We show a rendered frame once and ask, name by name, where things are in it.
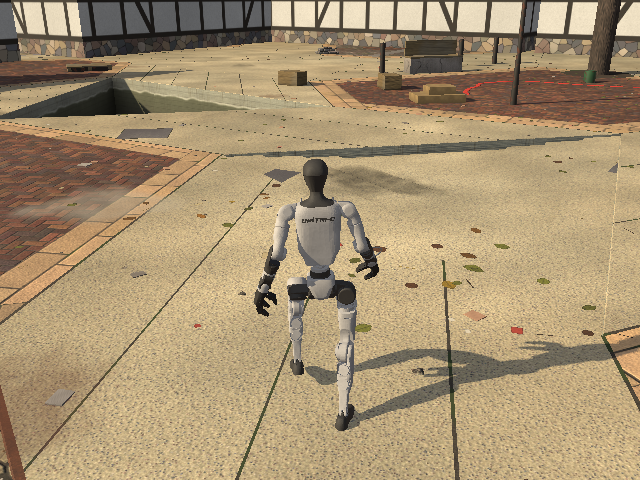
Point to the robot right upper arm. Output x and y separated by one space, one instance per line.
349 211

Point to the robot head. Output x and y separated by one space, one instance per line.
315 173

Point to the robot left thigh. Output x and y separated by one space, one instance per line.
297 291

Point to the robot left forearm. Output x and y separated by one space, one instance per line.
269 272

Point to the left robot hand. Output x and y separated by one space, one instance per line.
260 302

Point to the robot left upper arm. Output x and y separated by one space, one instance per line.
285 214

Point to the robot right forearm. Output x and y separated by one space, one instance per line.
369 256

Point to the right robot hand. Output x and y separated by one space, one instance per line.
373 273

